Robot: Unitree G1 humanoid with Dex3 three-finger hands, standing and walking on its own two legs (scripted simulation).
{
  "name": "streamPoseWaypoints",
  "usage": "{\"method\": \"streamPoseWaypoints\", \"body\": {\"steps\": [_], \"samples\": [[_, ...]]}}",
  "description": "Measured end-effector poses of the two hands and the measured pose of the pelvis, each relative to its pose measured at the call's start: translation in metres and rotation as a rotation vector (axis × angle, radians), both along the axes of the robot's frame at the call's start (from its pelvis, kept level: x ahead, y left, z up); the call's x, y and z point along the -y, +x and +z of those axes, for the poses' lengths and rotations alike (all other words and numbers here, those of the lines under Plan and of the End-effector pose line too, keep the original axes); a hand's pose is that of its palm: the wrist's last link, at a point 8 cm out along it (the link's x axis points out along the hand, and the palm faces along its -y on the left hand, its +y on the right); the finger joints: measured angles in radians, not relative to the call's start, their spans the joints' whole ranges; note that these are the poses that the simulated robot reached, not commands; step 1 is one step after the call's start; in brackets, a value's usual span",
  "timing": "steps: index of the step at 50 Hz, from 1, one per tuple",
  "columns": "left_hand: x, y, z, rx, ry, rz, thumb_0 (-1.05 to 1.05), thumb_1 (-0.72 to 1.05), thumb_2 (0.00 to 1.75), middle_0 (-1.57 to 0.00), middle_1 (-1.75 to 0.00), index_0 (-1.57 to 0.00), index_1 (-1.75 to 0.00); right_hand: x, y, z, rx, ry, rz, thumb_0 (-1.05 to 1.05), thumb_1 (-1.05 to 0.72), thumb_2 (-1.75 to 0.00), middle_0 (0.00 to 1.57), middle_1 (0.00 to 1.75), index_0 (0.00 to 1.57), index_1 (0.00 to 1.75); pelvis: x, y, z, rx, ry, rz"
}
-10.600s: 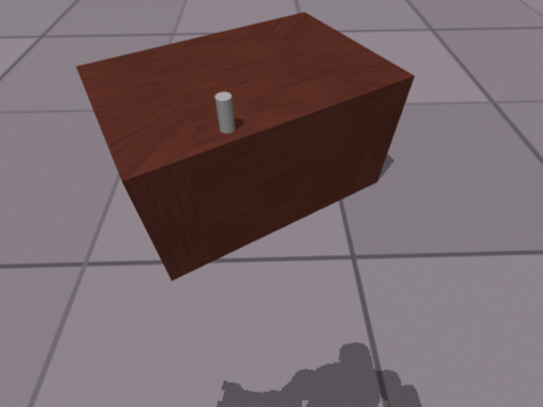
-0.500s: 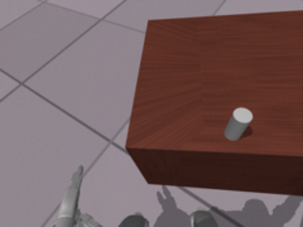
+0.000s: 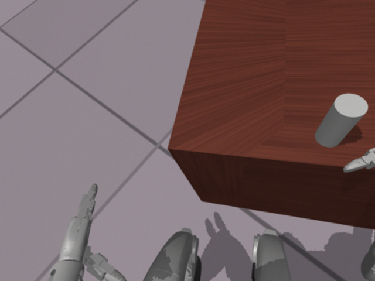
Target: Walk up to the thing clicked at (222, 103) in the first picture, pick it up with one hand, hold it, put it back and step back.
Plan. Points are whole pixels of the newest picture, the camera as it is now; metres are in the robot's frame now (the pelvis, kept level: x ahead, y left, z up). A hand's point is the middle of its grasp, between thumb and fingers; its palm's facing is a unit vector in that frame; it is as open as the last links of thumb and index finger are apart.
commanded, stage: close in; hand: right
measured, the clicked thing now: (337, 122) +0.44 -0.22 +0.01
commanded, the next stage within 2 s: rest palm in 0.28 s
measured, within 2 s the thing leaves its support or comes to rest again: leaves its support in 1.68 s
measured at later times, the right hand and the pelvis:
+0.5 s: hand (341, 126) +0.44 -0.23 +0.01, palm faces +0.17 +0.98 +0.03, open 17.6 cm; pelvis +0.01 +0.00 +0.01, yaw +0 degrees
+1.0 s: hand (333, 125) +0.44 -0.22 +0.01, palm faces +0.15 +0.99 +0.00, open 16.7 cm; pelvis +0.01 +0.01 +0.01, yaw -1 degrees
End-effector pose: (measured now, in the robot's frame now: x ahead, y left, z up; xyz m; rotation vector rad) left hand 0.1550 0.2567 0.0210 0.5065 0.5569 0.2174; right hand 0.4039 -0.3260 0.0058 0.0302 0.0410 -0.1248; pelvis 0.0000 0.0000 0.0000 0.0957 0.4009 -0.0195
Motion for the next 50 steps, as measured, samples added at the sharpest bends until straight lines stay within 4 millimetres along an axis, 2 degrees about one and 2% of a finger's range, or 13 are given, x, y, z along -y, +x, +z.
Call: {"method": "streamPoseWaypoints", "body": {"steps": [4,10,14,18,22,28,34,38,42,46,50], "samples": [[0.007,-0.005,0.005,0.022,-0.050,-0.001,-0.01,-0.55,0.05,-0.06,-0.05,-0.06,-0.05,-0.019,0.001,0.004,-0.026,0.012,0.003,-0.02,0.61,-0.03,0.05,0.04,0.04,0.05,0.000,0.000,0.004,0.014,-0.005,0.006],[-0.005,-0.014,0.019,0.026,-0.031,0.028,-0.01,-0.55,0.06,-0.06,-0.05,-0.06,-0.05,-0.025,-0.006,0.004,-0.032,0.032,-0.071,-0.02,0.61,-0.03,0.05,0.04,0.05,0.05,-0.001,0.001,0.009,0.030,-0.012,0.011],[-0.008,-0.007,0.020,0.022,-0.011,0.028,-0.01,-0.55,0.06,-0.05,-0.05,-0.05,-0.05,-0.030,-0.005,0.000,-0.017,-0.002,-0.061,-0.02,0.60,-0.03,0.05,0.04,0.05,0.05,-0.002,0.001,0.008,0.024,-0.017,0.014],[0.000,0.003,0.021,0.031,-0.025,0.002,-0.01,-0.55,0.06,-0.05,-0.05,-0.05,-0.05,-0.038,-0.001,-0.002,-0.004,-0.007,-0.035,-0.02,0.59,-0.03,0.05,0.04,0.04,0.05,-0.003,0.005,0.007,0.015,-0.018,0.010],[0.005,0.005,0.018,0.013,-0.048,-0.003,-0.01,-0.55,0.06,-0.05,-0.05,-0.04,-0.05,-0.042,0.000,-0.001,-0.005,0.011,-0.042,-0.02,0.58,-0.03,0.06,0.04,0.05,0.04,-0.004,0.011,0.009,0.011,-0.018,0.004],[-0.005,0.005,0.015,-0.022,-0.049,0.029,-0.01,-0.58,0.09,-0.05,-0.04,-0.03,-0.06,-0.053,0.003,0.006,-0.001,-0.007,-0.032,-0.02,0.57,-0.02,0.08,0.02,0.07,0.03,-0.003,0.017,0.011,0.015,-0.020,0.006],[-0.008,0.014,0.027,0.015,-0.057,0.029,-0.01,-0.59,0.11,-0.05,-0.03,-0.02,-0.06,-0.067,0.001,0.010,-0.013,-0.002,-0.018,-0.02,0.57,-0.01,0.10,0.01,0.08,0.02,-0.004,0.020,0.016,0.031,-0.029,0.010],[-0.010,0.015,0.034,0.027,-0.062,0.024,-0.01,-0.59,0.11,-0.05,-0.03,-0.02,-0.06,-0.067,-0.008,0.009,-0.022,0.003,-0.033,-0.02,0.57,-0.01,0.11,0.01,0.09,0.02,-0.006,0.021,0.020,0.040,-0.033,0.008],[-0.014,0.013,0.029,0.016,-0.054,0.033,-0.01,-0.59,0.10,-0.04,-0.03,-0.02,-0.06,-0.063,-0.015,0.003,-0.026,-0.004,-0.053,-0.02,0.57,0.00,0.13,0.03,0.12,0.04,-0.007,0.018,0.017,0.038,-0.033,0.007],[-0.008,0.015,0.022,0.009,-0.058,0.023,-0.01,-0.58,0.09,-0.04,-0.04,-0.02,-0.06,-0.061,-0.009,0.001,0.004,-0.021,-0.044,-0.02,0.57,-0.01,0.20,0.07,0.18,0.07,-0.007,0.013,0.012,0.031,-0.032,0.006],[0.001,0.012,0.020,0.008,-0.072,0.014,-0.01,-0.57,0.08,-0.04,-0.04,-0.03,-0.05,-0.059,0.004,0.008,0.025,-0.034,-0.023,-0.02,0.55,-0.03,0.28,0.12,0.27,0.13,-0.006,0.011,0.010,0.025,-0.029,0.003]]}}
